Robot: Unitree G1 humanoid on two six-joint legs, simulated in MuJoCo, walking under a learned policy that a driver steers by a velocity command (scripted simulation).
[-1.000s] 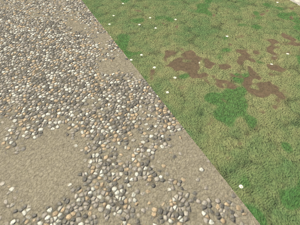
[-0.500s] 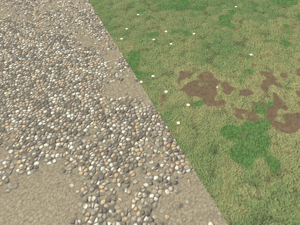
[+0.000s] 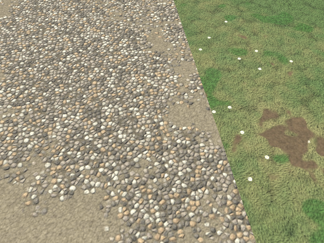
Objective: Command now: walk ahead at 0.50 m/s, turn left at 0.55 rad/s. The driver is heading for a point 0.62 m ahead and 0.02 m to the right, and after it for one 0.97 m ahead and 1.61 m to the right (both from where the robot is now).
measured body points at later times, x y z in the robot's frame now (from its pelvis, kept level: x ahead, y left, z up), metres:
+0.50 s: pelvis +0.29 -0.04 +0.01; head +0.31 -0.04 +0.46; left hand +0.36 +0.25 -0.09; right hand +0.43 -0.28 -0.12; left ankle +0.17 +0.07 -0.64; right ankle +0.36 -0.12 -0.73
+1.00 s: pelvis +0.52 +0.07 +0.01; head +0.53 +0.09 +0.46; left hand +0.55 +0.36 -0.12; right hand +0.69 -0.17 -0.08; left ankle +0.53 +0.18 -0.73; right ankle +0.48 -0.08 -0.64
